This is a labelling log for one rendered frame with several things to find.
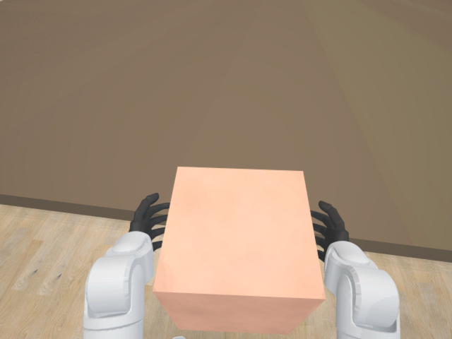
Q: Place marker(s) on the robot right forearm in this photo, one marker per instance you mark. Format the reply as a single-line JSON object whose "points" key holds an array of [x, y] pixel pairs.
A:
{"points": [[367, 299]]}

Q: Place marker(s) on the right robot hand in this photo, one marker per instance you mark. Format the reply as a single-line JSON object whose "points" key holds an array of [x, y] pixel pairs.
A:
{"points": [[334, 230]]}

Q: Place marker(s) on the robot left forearm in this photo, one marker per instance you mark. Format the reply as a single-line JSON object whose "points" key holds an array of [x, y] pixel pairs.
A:
{"points": [[114, 304]]}

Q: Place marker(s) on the left robot hand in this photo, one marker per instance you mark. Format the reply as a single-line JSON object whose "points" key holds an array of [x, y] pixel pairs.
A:
{"points": [[142, 221]]}

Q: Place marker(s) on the carton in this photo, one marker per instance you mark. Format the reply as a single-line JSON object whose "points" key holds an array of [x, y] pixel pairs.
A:
{"points": [[239, 252]]}

